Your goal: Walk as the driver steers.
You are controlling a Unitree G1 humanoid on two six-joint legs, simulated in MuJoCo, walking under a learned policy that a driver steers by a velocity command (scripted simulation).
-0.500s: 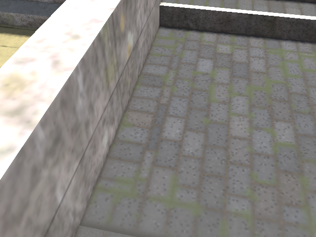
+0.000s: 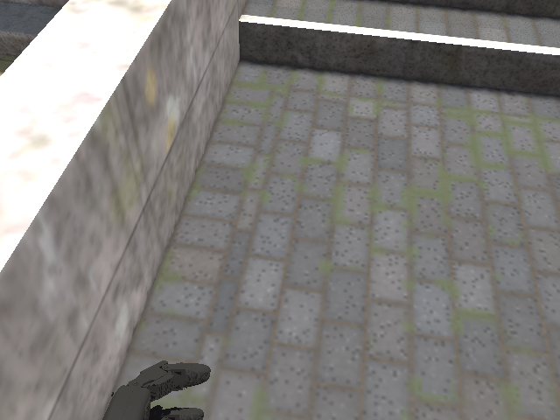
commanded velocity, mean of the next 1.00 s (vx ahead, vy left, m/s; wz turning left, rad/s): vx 0.13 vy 0.00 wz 0.00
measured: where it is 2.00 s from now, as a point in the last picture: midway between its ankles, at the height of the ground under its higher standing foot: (312, 385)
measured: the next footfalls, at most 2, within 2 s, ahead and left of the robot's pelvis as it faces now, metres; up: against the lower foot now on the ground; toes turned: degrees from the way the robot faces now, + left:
left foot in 0.44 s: +0.32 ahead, +0.10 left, +0.00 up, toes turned +2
right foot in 0.66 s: +0.25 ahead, -0.15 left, +0.00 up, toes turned +0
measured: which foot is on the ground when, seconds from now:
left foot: up 0.00-0.42, down 0.44-1.00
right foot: down 0.00-0.48, up 0.50-0.64, down 0.66-1.00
